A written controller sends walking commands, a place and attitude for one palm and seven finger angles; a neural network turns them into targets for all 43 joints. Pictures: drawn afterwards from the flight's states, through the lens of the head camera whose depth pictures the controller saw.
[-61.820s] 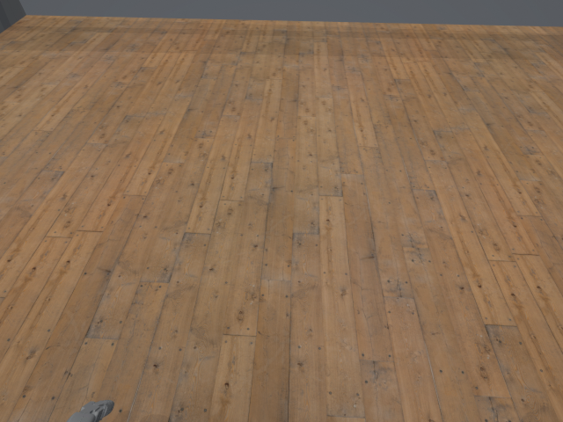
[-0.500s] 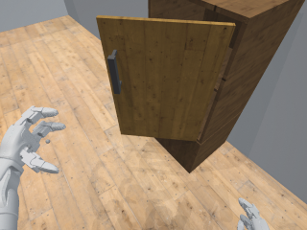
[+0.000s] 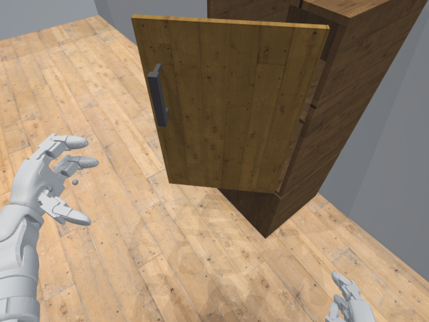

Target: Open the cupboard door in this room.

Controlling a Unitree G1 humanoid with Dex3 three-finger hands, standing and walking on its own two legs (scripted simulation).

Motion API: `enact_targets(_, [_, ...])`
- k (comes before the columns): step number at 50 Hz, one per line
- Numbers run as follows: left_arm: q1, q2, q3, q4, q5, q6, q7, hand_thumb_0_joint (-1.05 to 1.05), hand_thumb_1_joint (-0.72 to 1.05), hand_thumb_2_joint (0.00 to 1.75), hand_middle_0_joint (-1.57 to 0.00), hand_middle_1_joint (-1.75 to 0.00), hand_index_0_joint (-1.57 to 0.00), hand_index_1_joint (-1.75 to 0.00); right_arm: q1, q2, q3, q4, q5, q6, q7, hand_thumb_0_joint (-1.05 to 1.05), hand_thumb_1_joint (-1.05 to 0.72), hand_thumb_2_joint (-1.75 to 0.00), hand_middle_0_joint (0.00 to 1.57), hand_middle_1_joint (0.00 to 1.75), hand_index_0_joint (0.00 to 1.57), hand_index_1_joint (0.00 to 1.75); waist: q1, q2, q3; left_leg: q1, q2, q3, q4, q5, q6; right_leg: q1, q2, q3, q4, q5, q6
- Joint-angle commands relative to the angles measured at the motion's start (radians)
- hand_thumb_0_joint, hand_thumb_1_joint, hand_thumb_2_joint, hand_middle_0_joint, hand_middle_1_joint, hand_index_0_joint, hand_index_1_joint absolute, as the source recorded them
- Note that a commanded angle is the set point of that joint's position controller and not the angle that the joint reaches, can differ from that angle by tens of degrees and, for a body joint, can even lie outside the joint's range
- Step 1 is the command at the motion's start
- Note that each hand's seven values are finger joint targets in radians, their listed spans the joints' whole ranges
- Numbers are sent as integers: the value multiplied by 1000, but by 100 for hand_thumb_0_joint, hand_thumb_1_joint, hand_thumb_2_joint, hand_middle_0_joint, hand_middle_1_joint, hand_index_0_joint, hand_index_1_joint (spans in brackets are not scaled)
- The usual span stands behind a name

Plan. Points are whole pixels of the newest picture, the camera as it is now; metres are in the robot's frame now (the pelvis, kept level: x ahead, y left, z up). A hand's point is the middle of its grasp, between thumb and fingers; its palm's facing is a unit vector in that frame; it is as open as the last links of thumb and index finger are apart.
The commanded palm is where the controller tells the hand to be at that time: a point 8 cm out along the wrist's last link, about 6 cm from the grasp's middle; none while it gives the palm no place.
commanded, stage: move the hooked fingers beside the handle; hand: left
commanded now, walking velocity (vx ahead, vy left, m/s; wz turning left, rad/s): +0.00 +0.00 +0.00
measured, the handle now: (160, 96) +0.59 +0.17 +0.08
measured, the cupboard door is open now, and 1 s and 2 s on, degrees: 45 45 45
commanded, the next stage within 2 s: none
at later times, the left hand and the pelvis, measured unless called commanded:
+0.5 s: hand (99, 145) +0.40 +0.25 +0.10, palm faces -0.07 -1.00 +0.00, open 13.9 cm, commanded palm +0.38 +0.30 +0.10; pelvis +0.01 +0.02 +0.00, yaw -1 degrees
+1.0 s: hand (118, 120) +0.48 +0.24 +0.10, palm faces -0.07 -1.00 +0.01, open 13.9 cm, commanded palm +0.47 +0.30 +0.09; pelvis +0.01 +0.02 -0.01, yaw -2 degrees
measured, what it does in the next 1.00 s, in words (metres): stands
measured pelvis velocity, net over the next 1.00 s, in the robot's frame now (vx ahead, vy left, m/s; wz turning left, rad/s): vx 0.01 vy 0.02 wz -0.03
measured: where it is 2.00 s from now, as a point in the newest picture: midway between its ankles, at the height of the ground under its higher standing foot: outside the picture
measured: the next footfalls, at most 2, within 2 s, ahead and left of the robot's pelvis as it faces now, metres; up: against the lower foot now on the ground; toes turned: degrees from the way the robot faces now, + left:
none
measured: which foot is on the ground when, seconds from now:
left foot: down 0.00-1.00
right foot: down 0.00-1.00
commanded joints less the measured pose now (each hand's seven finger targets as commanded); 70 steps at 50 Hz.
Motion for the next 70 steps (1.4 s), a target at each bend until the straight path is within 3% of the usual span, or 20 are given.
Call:
enact_targets(1, [-395,312,62,-133,-7,-66,0,0,-50,30,-30,-120,-30,-120,-13,-141,-57,-117,7,-38,-18,0,-90,-90,20,30,20,30,-33,49,-246,75,-33,-34,-95,159,22,91,5,100,-107,159,9])
enact_targets(3, [-411,297,39,-116,2,-64,-1,0,-50,30,-30,-120,-30,-120,-8,-141,-58,-120,8,-34,-16,0,-90,-90,20,30,20,30,-32,83,-259,90,-33,-37,-98,172,20,78,7,87,-100,172,4])
enact_targets(5, [-406,309,51,-98,-1,-61,-2,0,-50,30,-30,-120,-30,-120,1,-145,-59,-128,5,-27,-10,0,-90,-90,20,30,20,30,-21,59,-290,88,-32,-38,-93,196,20,98,12,86,-90,203,2])
enact_targets(10, [-466,345,79,10,4,-66,15,0,-50,30,-30,-120,-30,-120,27,-157,-61,-121,4,-2,0,0,-90,-90,20,30,20,30,-30,-21,-241,19,-29,-36,-94,176,19,86,13,85,-84,196,7])
enact_targets(12, [-512,345,74,19,19,-75,26,0,-50,30,-30,-120,-30,-120,40,-158,-64,-119,1,7,3,0,-90,-90,20,30,20,30,-30,24,-274,33,-31,-36,-93,190,18,80,13,82,-73,207,4])
enact_targets(15, [-551,385,94,43,34,-91,30,0,-50,30,-30,-120,-30,-120,67,-162,-68,-116,-3,24,10,0,-90,-90,20,30,20,30,-33,22,-311,33,-29,-31,-77,226,21,93,16,89,-60,251,5])
enact_targets(18, [-633,348,46,9,50,-126,33,0,-50,30,-30,-120,-30,-120,81,-157,-73,-112,-5,31,13,0,-90,-90,20,30,20,30,-46,104,-354,91,-27,-40,-73,255,17,58,22,79,-50,253,-1])
enact_targets(20, [-653,348,40,19,46,-135,32,0,-50,30,-30,-120,-30,-120,95,-160,-74,-105,-6,40,13,0,-90,-90,20,30,20,30,-54,86,-378,111,-21,-47,-66,291,16,55,29,74,-45,277,-3])
enact_targets(26, [-712,314,10,153,56,-113,44,0,-50,30,-30,-120,-30,-120,123,-167,-74,-81,-6,65,18,0,-90,-90,20,30,20,30,-70,55,-329,88,-20,-57,-71,265,15,1,29,60,-49,243,-3])
enact_targets(30, [-770,365,33,240,83,-113,64,0,-50,30,-30,-120,-30,-120,140,-174,-73,-76,-10,90,25,0,-90,-90,20,30,20,30,-77,27,-302,33,-17,-50,-62,244,17,-8,28,65,-41,238,0])
enact_targets(35, [-863,417,65,239,105,-173,82,0,-50,30,-30,-120,-30,-120,174,-176,-78,-73,-21,110,34,0,-90,-90,20,30,20,30,-76,66,-419,91,-11,-62,-33,334,10,-11,35,66,-8,284,-3])
enact_targets(41, [-970,385,15,334,120,-184,69,0,-50,30,-30,-120,-30,-120,201,-180,-78,-43,-21,137,37,0,-90,-90,20,30,20,30,-117,96,-406,100,-4,-67,-12,336,10,-86,38,61,-6,262,1])
enact_targets(47, [-1048,424,14,456,145,-156,78,0,-50,30,-30,-120,-30,-120,231,-193,-73,-30,-24,168,36,0,-90,-90,20,30,20,30,-147,61,-354,14,-4,-70,-1,265,18,-128,38,62,-3,219,5])
enact_targets(49, [-1106,476,42,451,148,-169,85,0,-50,30,-30,-120,-30,-120,244,-197,-71,-29,-27,175,34,0,-90,-90,20,30,20,30,-150,46,-381,-16,-8,-67,11,260,24,-98,40,72,6,231,4])
enact_targets(52, [-1137,528,75,414,170,-201,92,0,-50,30,-30,-120,-30,-120,266,-196,-76,-28,-35,185,39,0,-90,-90,20,30,20,30,-141,122,-495,53,-3,-72,33,340,15,-100,41,75,27,273,4])
enact_targets(53, [-1136,506,58,420,172,-205,92,0,-50,30,-30,-120,-30,-120,268,-191,-74,-28,-36,188,42,0,-90,-90,20,30,20,30,-146,147,-502,63,-4,-69,39,357,14,-109,43,77,27,284,5])
enact_targets(58, [-1166,569,75,561,190,-161,84,0,-50,30,-30,-120,-30,-120,300,-208,-68,-20,-34,215,40,0,-90,-90,20,30,20,30,-180,57,-419,-78,-3,-59,44,261,31,-101,46,82,17,253,14])
enact_targets(63, [-1241,618,68,581,223,-147,84,0,-50,30,-30,-120,-30,-120,332,-212,-60,-23,-40,230,38,0,-90,-90,20,30,20,30,-201,111,-435,-89,-2,-59,64,274,32,-131,48,87,23,257,15])
enact_targets(68, [-1311,665,92,561,229,-166,76,0,-50,30,-30,-120,-30,-120,372,-217,-61,-16,-51,244,40,0,-90,-90,20,30,20,30,-213,167,-533,-27,7,-72,96,362,25,-155,57,80,44,296,12])
enact_targets(70, [-1340,621,57,590,227,-153,71,0,-50,30,-30,-120,-30,-120,379,-215,-60,-10,-51,251,43,0,-90,-90,20,30,20,30,-236,178,-514,-6,12,-77,102,366,25,-205,62,72,39,282,14])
